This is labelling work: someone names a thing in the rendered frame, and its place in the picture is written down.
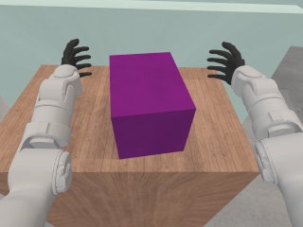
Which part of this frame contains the robot left upper arm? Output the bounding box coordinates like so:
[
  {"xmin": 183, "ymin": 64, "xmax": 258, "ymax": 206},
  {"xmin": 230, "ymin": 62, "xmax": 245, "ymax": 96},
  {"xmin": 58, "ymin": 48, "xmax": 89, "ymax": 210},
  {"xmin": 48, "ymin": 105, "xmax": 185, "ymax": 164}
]
[{"xmin": 0, "ymin": 148, "xmax": 73, "ymax": 227}]

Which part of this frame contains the robot right upper arm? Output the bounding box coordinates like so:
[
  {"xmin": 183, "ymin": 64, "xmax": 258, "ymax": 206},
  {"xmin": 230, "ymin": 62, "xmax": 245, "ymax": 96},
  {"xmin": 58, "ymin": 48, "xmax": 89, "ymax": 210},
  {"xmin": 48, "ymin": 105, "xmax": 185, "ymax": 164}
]
[{"xmin": 255, "ymin": 131, "xmax": 303, "ymax": 227}]

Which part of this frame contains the left robot hand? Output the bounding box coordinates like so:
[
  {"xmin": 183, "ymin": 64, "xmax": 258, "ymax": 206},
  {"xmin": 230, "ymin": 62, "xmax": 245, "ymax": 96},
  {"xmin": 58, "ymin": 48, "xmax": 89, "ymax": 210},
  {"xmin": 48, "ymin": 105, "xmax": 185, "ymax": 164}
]
[{"xmin": 61, "ymin": 39, "xmax": 92, "ymax": 78}]

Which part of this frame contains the carton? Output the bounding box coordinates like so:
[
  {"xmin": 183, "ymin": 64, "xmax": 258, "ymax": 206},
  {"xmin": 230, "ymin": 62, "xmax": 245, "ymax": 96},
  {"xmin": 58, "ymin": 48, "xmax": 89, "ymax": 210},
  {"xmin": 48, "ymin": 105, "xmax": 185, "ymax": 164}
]
[{"xmin": 109, "ymin": 52, "xmax": 196, "ymax": 160}]

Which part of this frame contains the right robot hand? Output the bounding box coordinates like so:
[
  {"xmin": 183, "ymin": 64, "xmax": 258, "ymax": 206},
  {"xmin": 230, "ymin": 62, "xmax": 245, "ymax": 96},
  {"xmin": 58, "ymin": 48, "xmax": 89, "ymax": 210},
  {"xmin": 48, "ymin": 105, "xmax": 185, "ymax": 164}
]
[{"xmin": 207, "ymin": 42, "xmax": 245, "ymax": 85}]

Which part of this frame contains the left robot forearm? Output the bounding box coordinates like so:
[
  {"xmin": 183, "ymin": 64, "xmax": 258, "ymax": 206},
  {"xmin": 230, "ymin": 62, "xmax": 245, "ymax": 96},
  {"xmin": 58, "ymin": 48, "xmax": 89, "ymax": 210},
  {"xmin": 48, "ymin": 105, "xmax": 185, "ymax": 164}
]
[{"xmin": 8, "ymin": 64, "xmax": 82, "ymax": 190}]

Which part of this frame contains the right robot forearm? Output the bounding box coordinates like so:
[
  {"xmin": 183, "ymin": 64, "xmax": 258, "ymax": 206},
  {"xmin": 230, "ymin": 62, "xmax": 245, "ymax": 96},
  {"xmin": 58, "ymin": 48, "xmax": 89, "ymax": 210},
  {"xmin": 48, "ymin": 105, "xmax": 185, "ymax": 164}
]
[{"xmin": 231, "ymin": 65, "xmax": 303, "ymax": 141}]

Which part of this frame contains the pedestal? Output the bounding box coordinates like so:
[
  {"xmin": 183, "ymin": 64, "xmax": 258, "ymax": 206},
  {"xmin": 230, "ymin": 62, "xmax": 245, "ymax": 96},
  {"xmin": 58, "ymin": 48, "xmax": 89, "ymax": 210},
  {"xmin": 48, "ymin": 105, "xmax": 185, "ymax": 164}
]
[{"xmin": 0, "ymin": 64, "xmax": 260, "ymax": 227}]

